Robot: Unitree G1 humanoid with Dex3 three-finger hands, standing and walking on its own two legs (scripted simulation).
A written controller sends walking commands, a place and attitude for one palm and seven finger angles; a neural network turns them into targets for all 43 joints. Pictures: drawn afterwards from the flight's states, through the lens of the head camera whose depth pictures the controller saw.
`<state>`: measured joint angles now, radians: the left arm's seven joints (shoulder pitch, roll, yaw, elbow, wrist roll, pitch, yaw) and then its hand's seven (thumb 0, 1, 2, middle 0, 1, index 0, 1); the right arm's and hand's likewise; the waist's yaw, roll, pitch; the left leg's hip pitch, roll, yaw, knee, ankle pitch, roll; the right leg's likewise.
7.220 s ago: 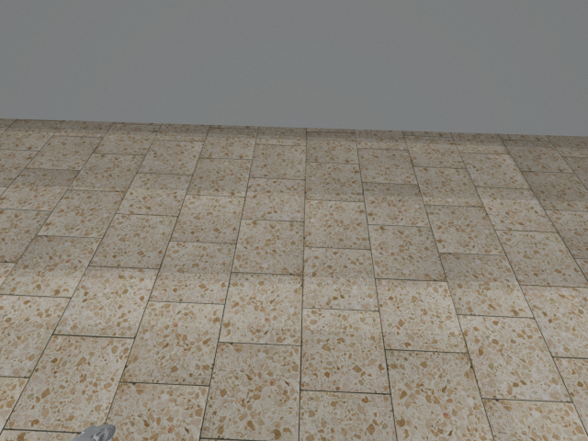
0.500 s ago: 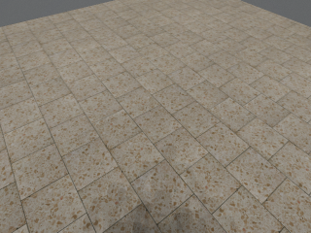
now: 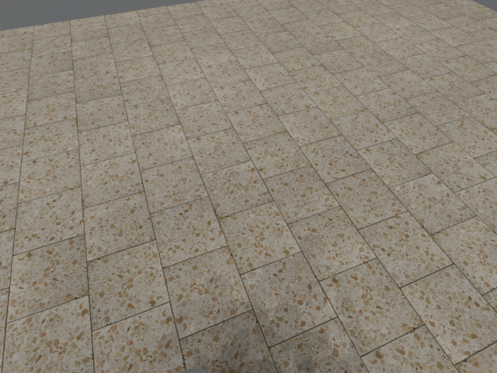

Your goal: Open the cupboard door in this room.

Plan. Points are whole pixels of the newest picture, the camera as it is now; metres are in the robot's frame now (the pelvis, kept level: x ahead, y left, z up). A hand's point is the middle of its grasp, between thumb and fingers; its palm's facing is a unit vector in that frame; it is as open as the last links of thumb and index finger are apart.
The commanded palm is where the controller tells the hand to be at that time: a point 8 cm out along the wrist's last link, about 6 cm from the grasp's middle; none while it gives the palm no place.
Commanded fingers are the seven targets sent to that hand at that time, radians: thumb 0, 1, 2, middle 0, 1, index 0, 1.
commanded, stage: turn or walk to find it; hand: left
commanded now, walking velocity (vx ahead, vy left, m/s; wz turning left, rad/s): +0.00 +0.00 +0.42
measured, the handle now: out of the picture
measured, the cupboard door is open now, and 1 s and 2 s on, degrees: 0 0 0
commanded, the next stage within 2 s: none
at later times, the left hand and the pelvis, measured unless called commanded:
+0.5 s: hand out of the picture +0.05 +0.21 -0.15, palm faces +0.20 -0.94 -0.28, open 7.4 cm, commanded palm none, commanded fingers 0.00 0.90 0.90 -0.20 -0.30 -0.20 -0.30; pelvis -0.02 +0.00 -0.01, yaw +11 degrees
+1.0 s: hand out of the picture -0.12 +0.22 -0.18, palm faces +0.45 -0.86 -0.25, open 7.4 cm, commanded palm none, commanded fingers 0.00 0.90 0.90 -0.20 -0.30 -0.20 -0.30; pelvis -0.05 +0.02 +0.00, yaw +24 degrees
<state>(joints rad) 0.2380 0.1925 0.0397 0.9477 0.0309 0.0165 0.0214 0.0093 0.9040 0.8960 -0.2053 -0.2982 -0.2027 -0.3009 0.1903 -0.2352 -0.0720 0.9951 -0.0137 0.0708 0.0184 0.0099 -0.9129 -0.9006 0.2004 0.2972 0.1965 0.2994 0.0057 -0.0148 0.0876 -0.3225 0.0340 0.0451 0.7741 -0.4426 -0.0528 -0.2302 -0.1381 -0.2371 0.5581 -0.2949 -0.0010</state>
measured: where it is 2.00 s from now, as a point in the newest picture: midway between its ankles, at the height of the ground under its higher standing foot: outside the picture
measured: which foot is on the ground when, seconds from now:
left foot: up 0.00-0.04, down 0.06-0.48, up 0.50-0.88, down 0.90-1.00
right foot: down 0.00-0.06, up 0.08-0.46, down 0.48-0.90, up 0.92-1.00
